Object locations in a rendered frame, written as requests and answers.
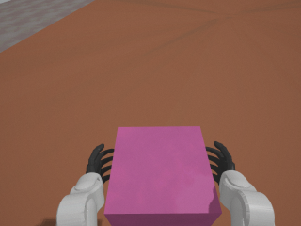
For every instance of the robot left forearm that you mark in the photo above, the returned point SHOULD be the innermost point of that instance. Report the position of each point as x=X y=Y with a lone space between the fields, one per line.
x=81 y=206

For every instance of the robot right forearm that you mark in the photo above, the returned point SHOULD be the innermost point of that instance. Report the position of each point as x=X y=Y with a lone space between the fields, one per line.
x=247 y=206

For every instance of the left robot hand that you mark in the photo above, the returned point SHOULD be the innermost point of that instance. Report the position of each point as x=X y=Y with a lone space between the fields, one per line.
x=95 y=163

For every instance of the right robot hand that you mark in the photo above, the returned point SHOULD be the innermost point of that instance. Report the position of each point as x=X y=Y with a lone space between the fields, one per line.
x=223 y=162

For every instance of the carton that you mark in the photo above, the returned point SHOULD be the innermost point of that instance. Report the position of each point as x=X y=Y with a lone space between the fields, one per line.
x=161 y=176

